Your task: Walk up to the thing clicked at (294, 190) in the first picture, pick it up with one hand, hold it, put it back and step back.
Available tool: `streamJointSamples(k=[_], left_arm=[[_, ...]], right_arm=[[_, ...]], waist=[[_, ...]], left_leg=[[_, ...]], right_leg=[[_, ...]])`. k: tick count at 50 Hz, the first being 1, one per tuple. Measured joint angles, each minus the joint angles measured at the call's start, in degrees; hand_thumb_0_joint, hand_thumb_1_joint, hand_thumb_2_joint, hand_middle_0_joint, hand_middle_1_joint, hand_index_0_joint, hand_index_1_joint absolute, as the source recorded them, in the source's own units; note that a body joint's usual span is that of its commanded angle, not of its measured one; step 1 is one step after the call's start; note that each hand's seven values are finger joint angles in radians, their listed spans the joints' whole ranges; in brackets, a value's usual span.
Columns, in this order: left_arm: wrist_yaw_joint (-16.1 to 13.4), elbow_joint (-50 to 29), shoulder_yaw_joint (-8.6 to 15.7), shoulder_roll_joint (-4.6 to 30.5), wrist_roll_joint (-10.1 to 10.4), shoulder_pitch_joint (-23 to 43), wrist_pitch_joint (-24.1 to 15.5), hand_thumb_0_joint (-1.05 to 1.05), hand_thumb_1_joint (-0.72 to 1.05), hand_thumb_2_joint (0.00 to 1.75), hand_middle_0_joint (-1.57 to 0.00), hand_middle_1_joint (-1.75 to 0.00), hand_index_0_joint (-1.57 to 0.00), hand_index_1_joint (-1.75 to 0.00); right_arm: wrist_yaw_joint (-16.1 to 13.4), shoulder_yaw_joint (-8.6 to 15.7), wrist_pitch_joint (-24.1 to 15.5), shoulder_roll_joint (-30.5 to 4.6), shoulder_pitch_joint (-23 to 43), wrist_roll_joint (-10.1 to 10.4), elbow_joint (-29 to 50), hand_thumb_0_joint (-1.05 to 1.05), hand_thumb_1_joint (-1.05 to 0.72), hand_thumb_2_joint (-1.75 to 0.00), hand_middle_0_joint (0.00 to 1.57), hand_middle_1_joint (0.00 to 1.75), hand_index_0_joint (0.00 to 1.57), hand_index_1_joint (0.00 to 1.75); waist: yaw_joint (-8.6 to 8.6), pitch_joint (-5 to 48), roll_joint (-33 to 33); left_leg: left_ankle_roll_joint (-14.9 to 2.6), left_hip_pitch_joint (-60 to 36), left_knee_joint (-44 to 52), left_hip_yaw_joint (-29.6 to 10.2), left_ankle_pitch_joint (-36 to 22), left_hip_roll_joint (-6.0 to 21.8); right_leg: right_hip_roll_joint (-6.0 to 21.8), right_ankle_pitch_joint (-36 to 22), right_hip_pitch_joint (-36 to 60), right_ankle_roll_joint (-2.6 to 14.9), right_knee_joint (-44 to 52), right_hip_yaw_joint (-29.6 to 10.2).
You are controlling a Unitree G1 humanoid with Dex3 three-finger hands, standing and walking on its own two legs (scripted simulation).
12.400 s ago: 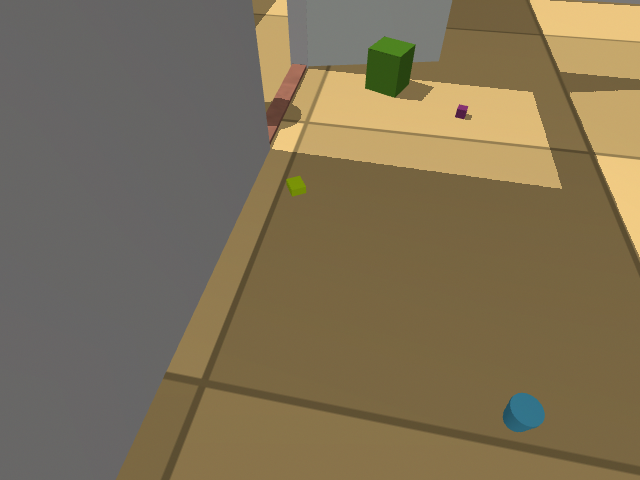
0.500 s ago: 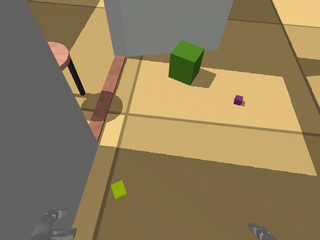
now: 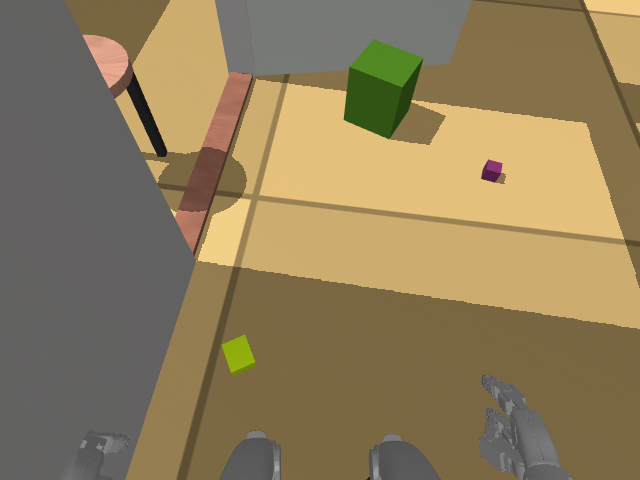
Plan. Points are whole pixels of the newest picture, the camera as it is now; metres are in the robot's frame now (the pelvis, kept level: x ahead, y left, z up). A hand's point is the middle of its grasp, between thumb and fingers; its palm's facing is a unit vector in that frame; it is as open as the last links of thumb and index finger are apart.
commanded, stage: rise first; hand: left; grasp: from above
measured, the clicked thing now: (239, 355) +0.44 +0.21 -0.67
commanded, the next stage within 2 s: none
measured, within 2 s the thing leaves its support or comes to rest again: neither
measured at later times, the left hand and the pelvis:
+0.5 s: hand (157, 429) +0.22 +0.29 -0.32, palm faces -0.36 -0.43 -0.83, open 14.0 cm; pelvis -0.05 -0.01 -0.17, yaw -1 degrees
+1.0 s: hand (184, 387) +0.32 +0.29 -0.45, palm faces -0.36 -0.16 -0.92, open 13.5 cm; pelvis -0.10 +0.00 -0.30, yaw -5 degrees
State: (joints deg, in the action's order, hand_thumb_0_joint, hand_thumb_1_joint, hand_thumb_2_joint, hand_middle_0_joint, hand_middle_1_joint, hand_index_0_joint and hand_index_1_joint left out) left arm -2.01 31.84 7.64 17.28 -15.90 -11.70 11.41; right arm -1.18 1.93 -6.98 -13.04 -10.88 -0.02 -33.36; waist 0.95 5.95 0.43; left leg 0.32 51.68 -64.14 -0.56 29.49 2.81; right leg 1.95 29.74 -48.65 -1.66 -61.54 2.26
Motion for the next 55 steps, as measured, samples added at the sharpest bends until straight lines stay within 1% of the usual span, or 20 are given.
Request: streamJointSamples(k=[5, 8, 13, 17, 21, 23, 26, 32, 36, 40, 44, 47, 50, 55], left_arm=[[-0.7, -2.4, -0.2, 0.1, -1.6, -1.0, 0.7, -0.01, -0.56, 0.98, -0.08, -1.07, -0.09, -1.06], [-1.3, -1.1, -0.3, 0.7, -3.8, 0.4, 0.0, -0.01, -0.55, 0.98, -0.08, -1.07, -0.09, -1.06], [-3.0, 3.6, 0.2, 2.8, -9.2, 6.3, -3.2, -0.01, -0.55, 0.97, -0.08, -1.07, -0.08, -1.06], [-5.2, 6.1, -0.3, 4.4, -14.8, 11.8, -6.1, -0.01, -0.55, 0.98, -0.09, -1.06, -0.09, -1.05], [-9.4, 9.7, -0.6, 5.3, -20.8, 18.6, -7.9, -0.01, -0.54, 0.97, -0.11, -1.04, -0.10, -1.04], [-11.8, 11.9, -0.4, 5.6, -23.2, 22.2, -8.0, -0.01, -0.53, 0.97, -0.11, -1.04, -0.11, -1.04], [-14.2, 16.2, -0.5, 6.5, -26.2, 28.4, -7.7, -0.01, -0.53, 0.98, -0.11, -1.05, -0.11, -1.05], [-16.2, 24.9, 0.0, 10.1, -32.1, 39.3, -8.9, 0.00, -0.52, 0.98, -0.11, -1.08, -0.12, -1.07], [-18.1, 29.3, 0.1, 12.0, -35.9, 44.4, -9.9, 0.00, -0.51, 0.97, -0.11, -1.10, -0.12, -1.07], [-20.3, 35.2, 0.5, 13.8, -39.3, 48.6, -10.3, 0.00, -0.48, 0.96, -0.11, -1.10, -0.13, -1.07], [-22.4, 40.1, 0.9, 15.0, -41.6, 51.6, -10.1, 0.00, -0.45, 0.94, -0.12, -1.08, -0.15, -1.05], [-24.0, 42.7, 1.1, 15.3, -42.4, 53.4, -9.6, 0.00, -0.43, 0.93, -0.13, -1.06, -0.16, -1.03], [-25.5, 45.3, 1.5, 15.3, -42.0, 55.2, -8.9, 0.00, -0.43, 0.92, -0.13, -1.05, -0.16, -1.02], [-26.4, 49.3, 2.7, 15.7, -40.7, 58.4, -7.2, 0.00, -0.45, 0.94, -0.12, -1.05, -0.15, -1.02]], right_arm=[[-0.1, -0.4, -1.3, 0.2, 0.5, -0.3, 1.3, 0.01, -0.93, -0.91, 0.20, 0.30, 0.20, 0.30], [-0.1, -0.6, -2.4, -0.1, 1.0, -0.4, 1.7, 0.01, -0.92, -0.90, 0.20, 0.30, 0.20, 0.30], [0.3, -0.3, -4.1, -1.3, 2.6, -0.8, 1.4, 0.01, -0.91, -0.90, 0.20, 0.30, 0.20, 0.30], [0.7, 0.4, -4.7, -2.4, 4.4, -0.7, 0.0, 0.01, -0.90, -0.90, 0.20, 0.30, 0.20, 0.30], [1.1, 1.0, -4.1, -3.3, 5.8, -0.5, -2.1, 0.01, -0.90, -0.90, 0.20, 0.30, 0.20, 0.30], [1.5, 1.1, -3.4, -3.6, 6.6, -0.5, -3.2, 0.01, -0.91, -0.90, 0.20, 0.30, 0.20, 0.30], [2.1, 1.3, -2.5, -3.9, 7.4, -0.9, -5.1, 0.01, -0.91, -0.90, 0.20, 0.30, 0.20, 0.30], [3.1, 1.1, -1.2, -3.1, 7.4, -2.4, -8.2, 0.01, -0.91, -0.90, 0.20, 0.30, 0.20, 0.30], [3.6, 0.8, -0.6, -2.3, 6.5, -3.4, -10.2, 0.01, -0.91, -0.90, 0.20, 0.30, 0.20, 0.30], [4.0, 0.2, -0.4, -1.6, 5.5, -4.3, -11.6, 0.01, -0.90, -0.90, 0.20, 0.30, 0.20, 0.30], [4.4, -0.3, -0.6, -1.4, 4.5, -5.2, -12.7, 0.01, -0.90, -0.90, 0.20, 0.30, 0.20, 0.30], [4.8, -0.6, -1.0, -1.4, 3.9, -5.7, -13.5, 0.01, -0.89, -0.90, 0.20, 0.30, 0.20, 0.30], [5.4, -0.8, -1.5, -1.4, 3.5, -6.1, -14.2, 0.01, -0.89, -0.90, 0.20, 0.30, 0.20, 0.30], [6.5, -1.5, -2.2, -1.3, 3.2, -6.7, -14.7, 0.01, -0.89, -0.90, 0.20, 0.30, 0.20, 0.30]], waist=[[0.05, 1.2, 0.2], [0.11, 1.9, 0.2], [0.26, 3.4, -0.2], [0.39, 4.2, -0.1], [0.32, 4.9, 0.1], [0.24, 4.9, 0.2], [0.04, 4.4, 0.6], [0.48, 2.9, 0.8], [1.30, 2.0, 0.8], [2.76, 1.6, 0.6], [4.37, 1.3, 0.3], [5.43, 1.3, 0.1], [6.44, 1.3, -0.2], [8.10, 1.5, -0.3]], left_leg=[[-0.05, 4.5, -3.9, -0.3, 1.3, 0.0], [-0.04, 8.5, -7.3, -0.5, 2.3, -0.1], [0.11, 19.1, -16.2, -0.6, 4.7, -0.3], [0.26, 28.7, -24.2, -0.7, 6.6, -0.3], [0.44, 38.1, -31.8, -1.0, 7.8, -0.3], [0.58, 42.5, -35.2, -1.2, 8.1, -0.1], [0.78, 48.5, -40.0, -1.7, 8.2, 0.0], [1.27, 58.1, -48.5, -3.1, 7.9, 0.5], [1.36, 62.3, -52.8, -3.8, 7.5, 0.6], [1.11, 65.5, -55.9, -4.3, 7.1, 0.7], [0.75, 68.3, -58.5, -4.7, 6.8, 0.7], [0.44, 70.0, -60.1, -4.8, 6.8, 0.5], [0.06, 71.4, -61.5, -4.9, 7.0, 0.5], [-0.52, 73.6, -63.5, -5.1, 7.4, 0.5]], right_leg=[[0.0, 1.3, -4.4, 0.00, -3.9, 0.1], [0.2, 2.5, -8.4, 0.04, -7.5, 0.0], [0.5, 5.4, -19.3, 0.10, -17.2, -0.4], [0.6, 7.7, -29.0, 0.18, -25.8, -0.8], [0.5, 9.3, -38.6, 0.46, -33.7, -1.1], [0.3, 9.7, -43.1, 0.64, -37.3, -1.1], [0.1, 9.8, -49.1, 0.93, -42.1, -1.1], [-0.7, 9.3, -58.8, 1.46, -50.5, -0.5], [-1.0, 8.7, -62.8, 1.56, -54.5, -0.2], [-1.3, 8.0, -65.9, 1.42, -57.2, 0.0], [-1.4, 7.6, -68.2, 1.02, -59.3, 0.1], [-1.4, 7.6, -69.5, 0.68, -60.5, 0.1], [-1.4, 7.7, -70.6, 0.36, -61.6, 0.1], [-1.6, 8.0, -72.4, -0.14, -63.0, 0.1]])
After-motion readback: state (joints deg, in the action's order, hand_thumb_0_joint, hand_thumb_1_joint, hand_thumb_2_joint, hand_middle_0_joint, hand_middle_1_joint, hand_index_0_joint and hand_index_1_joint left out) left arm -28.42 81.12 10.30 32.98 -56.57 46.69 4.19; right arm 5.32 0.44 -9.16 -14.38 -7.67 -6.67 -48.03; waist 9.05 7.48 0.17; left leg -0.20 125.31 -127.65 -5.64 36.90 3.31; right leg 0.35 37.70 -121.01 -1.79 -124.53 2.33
